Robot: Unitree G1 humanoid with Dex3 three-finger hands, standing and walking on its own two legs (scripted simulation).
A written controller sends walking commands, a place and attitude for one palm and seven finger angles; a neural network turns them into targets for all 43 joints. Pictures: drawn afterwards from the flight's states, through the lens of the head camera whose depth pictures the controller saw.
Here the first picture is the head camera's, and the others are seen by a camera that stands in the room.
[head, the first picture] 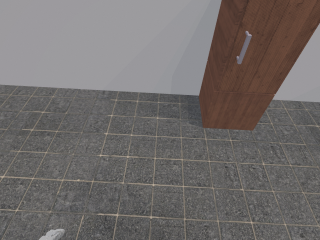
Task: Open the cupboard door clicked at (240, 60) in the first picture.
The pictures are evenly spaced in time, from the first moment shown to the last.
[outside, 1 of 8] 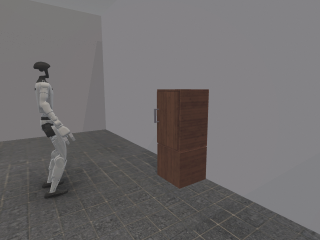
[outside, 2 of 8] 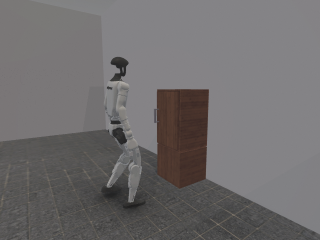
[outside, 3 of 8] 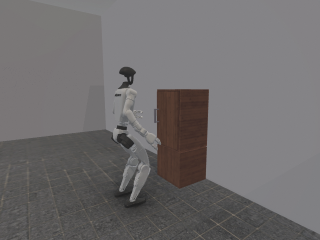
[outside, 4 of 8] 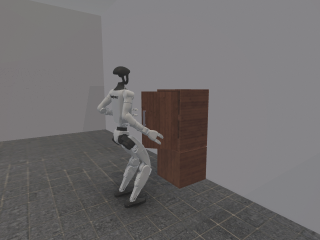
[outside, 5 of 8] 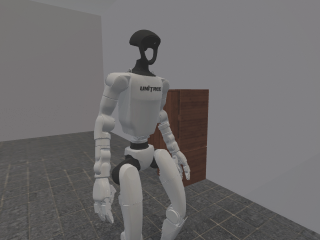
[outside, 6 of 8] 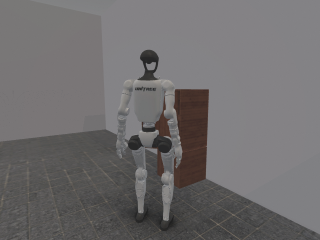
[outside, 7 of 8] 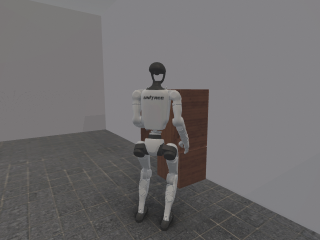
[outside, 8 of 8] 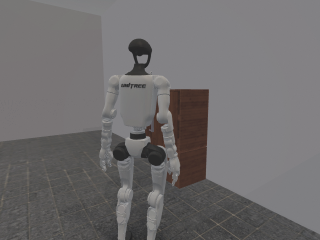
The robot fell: no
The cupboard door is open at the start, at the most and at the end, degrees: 0 91 91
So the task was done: yes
